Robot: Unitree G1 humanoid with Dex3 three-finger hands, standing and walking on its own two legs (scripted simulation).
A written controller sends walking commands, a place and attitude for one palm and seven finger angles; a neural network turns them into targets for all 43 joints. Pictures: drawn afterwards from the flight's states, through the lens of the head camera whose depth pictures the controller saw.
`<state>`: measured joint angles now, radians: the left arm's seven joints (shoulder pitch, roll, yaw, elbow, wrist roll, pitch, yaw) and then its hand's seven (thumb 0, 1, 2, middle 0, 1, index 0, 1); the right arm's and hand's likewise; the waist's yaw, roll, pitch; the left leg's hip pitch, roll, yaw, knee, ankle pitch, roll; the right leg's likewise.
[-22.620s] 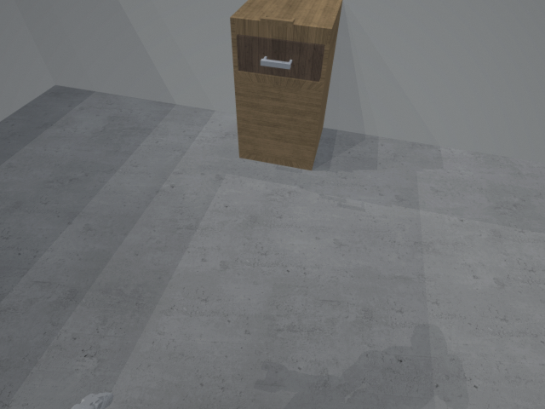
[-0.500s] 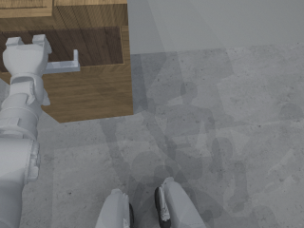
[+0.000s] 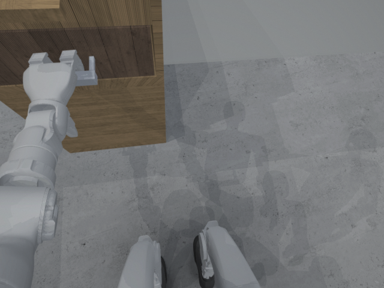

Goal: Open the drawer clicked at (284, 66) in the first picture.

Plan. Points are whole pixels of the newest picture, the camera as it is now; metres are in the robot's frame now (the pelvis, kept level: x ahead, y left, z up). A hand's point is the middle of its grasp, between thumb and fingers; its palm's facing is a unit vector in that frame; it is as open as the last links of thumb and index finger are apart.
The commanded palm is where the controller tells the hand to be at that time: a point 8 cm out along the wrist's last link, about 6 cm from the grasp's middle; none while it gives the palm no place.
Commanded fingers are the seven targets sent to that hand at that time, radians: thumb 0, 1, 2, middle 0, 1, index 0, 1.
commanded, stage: lower the fingers behind the handle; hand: left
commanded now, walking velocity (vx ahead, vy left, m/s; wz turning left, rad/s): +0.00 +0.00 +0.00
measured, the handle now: (63, 71) +0.58 +0.23 -0.03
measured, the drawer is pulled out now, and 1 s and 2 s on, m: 0.00 0.00 0.01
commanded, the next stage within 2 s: close the thumb around the handle in 0.84 s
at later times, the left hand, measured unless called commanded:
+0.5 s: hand (61, 99) +0.53 +0.24 -0.05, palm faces -0.05 -0.01 -1.00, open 13.9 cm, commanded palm +0.52 +0.22 -0.01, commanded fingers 0.00 -0.50 0.30 -0.30 -1.20 -0.30 -1.20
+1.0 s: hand (67, 96) +0.53 +0.23 -0.05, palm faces -0.09 -0.03 -1.00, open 13.8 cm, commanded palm +0.53 +0.21 -0.01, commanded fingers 0.00 -0.28 0.40 -0.32 -1.22 -0.32 -1.22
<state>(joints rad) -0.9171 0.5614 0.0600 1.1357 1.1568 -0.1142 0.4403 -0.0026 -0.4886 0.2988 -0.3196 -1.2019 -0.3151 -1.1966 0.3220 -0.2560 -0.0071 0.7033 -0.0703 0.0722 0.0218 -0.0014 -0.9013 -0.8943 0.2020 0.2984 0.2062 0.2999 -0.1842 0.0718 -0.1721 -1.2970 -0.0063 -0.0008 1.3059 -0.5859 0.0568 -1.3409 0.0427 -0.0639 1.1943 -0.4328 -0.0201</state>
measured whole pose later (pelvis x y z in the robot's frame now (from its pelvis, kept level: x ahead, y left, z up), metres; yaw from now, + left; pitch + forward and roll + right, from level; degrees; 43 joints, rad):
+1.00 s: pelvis -0.02 -0.01 -0.03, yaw +0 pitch +35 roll -5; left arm -1.04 0.65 0.03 1.18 1.14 -0.11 0.34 0.00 -0.48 0.30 -0.32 -1.20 -0.31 -1.20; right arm 0.34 -0.26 0.03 0.70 -0.05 0.03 0.01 0.00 -0.90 -0.89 0.20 0.30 0.21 0.30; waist -0.21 0.08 -0.17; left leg -1.45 0.00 -0.02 1.44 -0.60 0.05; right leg -1.49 0.04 -0.09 1.32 -0.44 -0.03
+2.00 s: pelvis -0.01 +0.00 -0.02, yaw -1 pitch +34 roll -4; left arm -0.94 0.61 0.04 1.10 1.12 -0.07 0.38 0.00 0.74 0.79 -0.33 -1.35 -0.40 -1.35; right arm 0.32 -0.26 0.01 0.70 -0.05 0.06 0.02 0.00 -0.90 -0.89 0.20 0.30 0.21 0.30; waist -0.18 0.07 -0.16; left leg -1.38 0.00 0.00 1.39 -0.61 0.06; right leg -1.42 0.05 -0.07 1.27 -0.45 -0.03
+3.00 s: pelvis +0.01 -0.01 +0.00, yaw +0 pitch +31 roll -2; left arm -0.67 0.46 0.03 0.98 1.13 -0.09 0.52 0.01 0.75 0.79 -0.32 -1.35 -0.39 -1.35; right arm 0.25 -0.26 -0.04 0.72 -0.06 0.08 0.03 0.00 -0.90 -0.89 0.20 0.30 0.21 0.30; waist -0.10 0.05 -0.18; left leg -1.21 -0.01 0.02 1.29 -0.62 0.05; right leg -1.28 0.05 -0.03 1.22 -0.47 -0.03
